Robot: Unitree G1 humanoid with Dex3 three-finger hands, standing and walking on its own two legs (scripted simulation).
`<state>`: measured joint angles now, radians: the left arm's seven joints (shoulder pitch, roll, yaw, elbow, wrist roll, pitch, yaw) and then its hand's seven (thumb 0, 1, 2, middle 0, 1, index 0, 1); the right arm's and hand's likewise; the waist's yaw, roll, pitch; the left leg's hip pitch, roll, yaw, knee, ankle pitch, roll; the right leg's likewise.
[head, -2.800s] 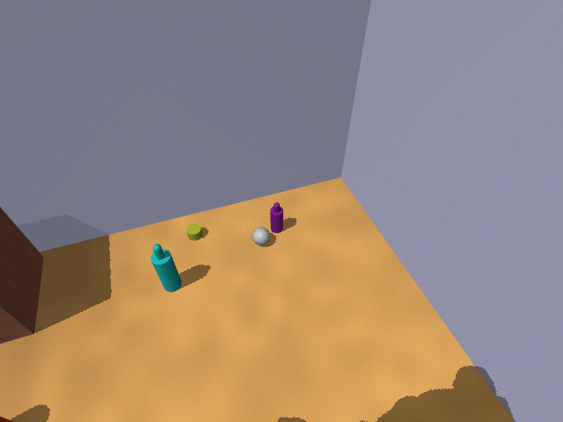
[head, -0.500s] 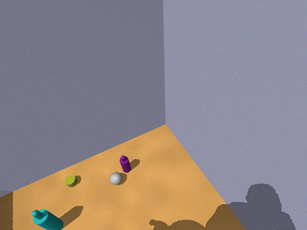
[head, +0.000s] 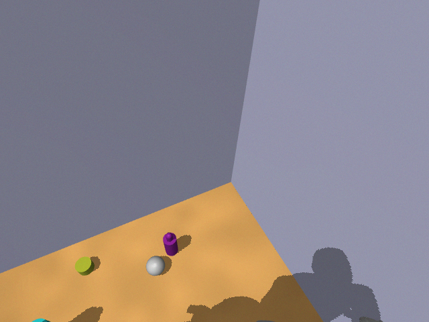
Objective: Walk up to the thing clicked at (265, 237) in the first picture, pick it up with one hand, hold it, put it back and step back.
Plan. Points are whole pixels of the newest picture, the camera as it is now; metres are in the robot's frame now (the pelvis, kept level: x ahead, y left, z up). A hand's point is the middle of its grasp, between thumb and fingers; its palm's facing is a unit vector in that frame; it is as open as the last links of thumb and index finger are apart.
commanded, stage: walk up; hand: left
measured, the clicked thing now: (155, 265) +0.47 +0.24 -0.72
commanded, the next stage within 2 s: stand in 1.50 s
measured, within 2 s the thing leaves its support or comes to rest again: neither
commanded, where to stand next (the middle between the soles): +0.09 +0.01 m, yaw +0 degrees
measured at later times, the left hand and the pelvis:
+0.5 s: hand out of the picture +0.15 +0.24 -0.14, palm faces -0.06 -0.94 -0.34, open 7.4 cm; pelvis +0.05 -0.01 +0.01, yaw -1 degrees
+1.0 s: hand out of the picture +0.14 +0.24 -0.13, palm faces -0.04 -0.94 -0.33, open 7.4 cm; pelvis +0.06 -0.01 +0.03, yaw -1 degrees
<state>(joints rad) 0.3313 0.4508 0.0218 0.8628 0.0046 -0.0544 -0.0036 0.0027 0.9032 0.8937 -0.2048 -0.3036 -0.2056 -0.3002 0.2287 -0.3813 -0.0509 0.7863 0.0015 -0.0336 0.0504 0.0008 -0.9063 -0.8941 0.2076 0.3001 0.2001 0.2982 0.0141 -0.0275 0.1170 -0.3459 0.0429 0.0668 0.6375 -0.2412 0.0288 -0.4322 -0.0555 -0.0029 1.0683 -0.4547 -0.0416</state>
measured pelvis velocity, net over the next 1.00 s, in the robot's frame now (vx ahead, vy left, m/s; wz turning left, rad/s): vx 0.06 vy -0.01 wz -0.02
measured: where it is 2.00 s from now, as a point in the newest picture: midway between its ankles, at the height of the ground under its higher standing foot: outside the picture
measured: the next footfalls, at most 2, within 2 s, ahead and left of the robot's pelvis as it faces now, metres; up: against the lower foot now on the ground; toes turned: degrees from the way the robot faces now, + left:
right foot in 0.18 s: +0.12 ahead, -0.13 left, +0.00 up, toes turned -3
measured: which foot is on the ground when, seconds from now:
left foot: down 0.00-1.00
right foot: up 0.00-0.16, down 0.18-1.00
